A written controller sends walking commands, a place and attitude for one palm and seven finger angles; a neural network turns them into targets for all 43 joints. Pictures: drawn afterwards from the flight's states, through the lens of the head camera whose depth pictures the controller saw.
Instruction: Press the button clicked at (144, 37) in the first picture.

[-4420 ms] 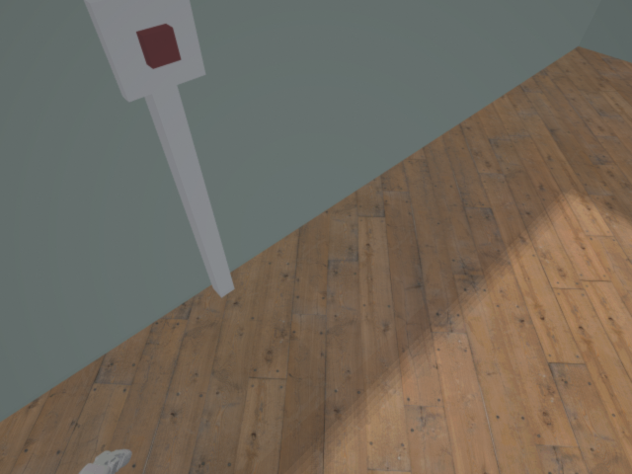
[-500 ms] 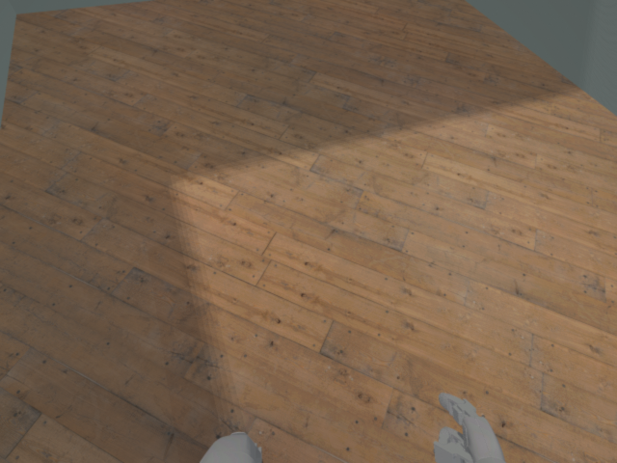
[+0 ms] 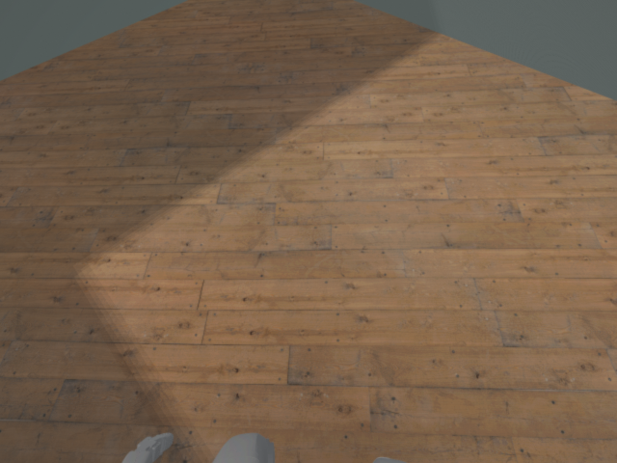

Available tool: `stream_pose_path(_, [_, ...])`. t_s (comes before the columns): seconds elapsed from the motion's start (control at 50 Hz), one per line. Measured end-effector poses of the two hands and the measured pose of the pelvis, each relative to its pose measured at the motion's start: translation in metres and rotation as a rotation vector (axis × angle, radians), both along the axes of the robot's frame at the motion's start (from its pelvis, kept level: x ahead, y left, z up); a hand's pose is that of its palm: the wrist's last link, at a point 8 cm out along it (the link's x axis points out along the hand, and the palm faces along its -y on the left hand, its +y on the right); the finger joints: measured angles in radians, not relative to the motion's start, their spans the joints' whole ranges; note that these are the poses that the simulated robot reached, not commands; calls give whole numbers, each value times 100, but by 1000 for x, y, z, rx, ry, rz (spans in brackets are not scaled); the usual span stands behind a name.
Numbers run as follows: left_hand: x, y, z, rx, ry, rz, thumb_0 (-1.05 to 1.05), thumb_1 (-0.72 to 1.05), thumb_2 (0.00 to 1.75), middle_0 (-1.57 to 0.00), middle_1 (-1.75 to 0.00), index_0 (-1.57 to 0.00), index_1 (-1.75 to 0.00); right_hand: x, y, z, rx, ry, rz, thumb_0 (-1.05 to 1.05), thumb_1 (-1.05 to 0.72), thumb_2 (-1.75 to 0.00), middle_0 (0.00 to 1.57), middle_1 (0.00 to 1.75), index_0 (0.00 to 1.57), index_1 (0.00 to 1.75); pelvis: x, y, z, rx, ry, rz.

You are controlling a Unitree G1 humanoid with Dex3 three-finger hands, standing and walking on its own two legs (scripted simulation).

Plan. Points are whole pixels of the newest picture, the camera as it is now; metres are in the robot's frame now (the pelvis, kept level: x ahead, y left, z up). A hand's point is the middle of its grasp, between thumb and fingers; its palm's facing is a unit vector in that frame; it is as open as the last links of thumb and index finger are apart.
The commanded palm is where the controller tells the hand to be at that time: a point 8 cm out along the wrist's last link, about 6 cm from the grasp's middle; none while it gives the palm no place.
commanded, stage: turn to face it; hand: left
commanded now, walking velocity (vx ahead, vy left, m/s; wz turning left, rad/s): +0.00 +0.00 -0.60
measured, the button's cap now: out of the picture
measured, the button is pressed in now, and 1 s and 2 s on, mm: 0 0 0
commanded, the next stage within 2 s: none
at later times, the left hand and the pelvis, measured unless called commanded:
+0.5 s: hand out of the picture +0.08 +0.23 -0.16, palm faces +0.12 -0.97 -0.20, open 7.4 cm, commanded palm none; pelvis +0.02 +0.03 +0.01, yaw +5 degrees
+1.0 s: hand out of the picture +0.00 +0.18 -0.14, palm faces +0.42 -0.86 -0.28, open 7.4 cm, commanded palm none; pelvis +0.00 -0.03 +0.01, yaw +25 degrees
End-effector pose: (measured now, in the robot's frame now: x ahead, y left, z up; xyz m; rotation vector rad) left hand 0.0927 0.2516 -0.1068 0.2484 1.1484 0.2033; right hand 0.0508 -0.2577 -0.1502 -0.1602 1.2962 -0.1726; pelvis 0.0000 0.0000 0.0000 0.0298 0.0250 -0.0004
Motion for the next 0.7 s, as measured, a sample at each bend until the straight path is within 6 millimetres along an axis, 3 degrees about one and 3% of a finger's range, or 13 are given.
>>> stream_pose_path(0.14, [11,-8,-7,-42,39,-49,1,91,90,-20,-30,-20,-30,24,14,17,0,-77,-32,0,-91,-90,19,30,20,30,12,6,7,-17,6,-47])
stream_pose_path(0.28, [17,2,-31,-124,4,0,1,91,90,-20,-30,-20,-30,27,47,19,-14,-65,5,0,-91,-90,19,30,20,30,28,28,-2,-61,-18,10])
stream_pose_path(0.34, [11,7,-35,-146,14,42,1,91,90,-20,-30,-20,-30,22,62,23,-9,-26,32,0,-91,-90,20,30,20,30,31,33,1,-45,-22,20])
stream_pose_path(0.42, [-6,16,-29,-143,68,78,1,91,90,-20,-30,-20,-30,18,66,28,-15,11,49,0,-93,-90,20,30,20,30,30,37,9,-50,-7,55])
stream_pose_path(0.56, [-26,27,-16,-78,99,150,1,91,90,-19,-30,-20,-30,12,51,24,-3,71,93,0,-92,-90,20,30,20,30,20,26,13,-49,19,130])
stream_pose_path(0.7, [-32,11,-3,0,3,211,1,91,90,-19,-30,-20,-30,21,9,2,16,84,151,0,-91,-90,20,30,20,30,11,-8,2,-21,12,222])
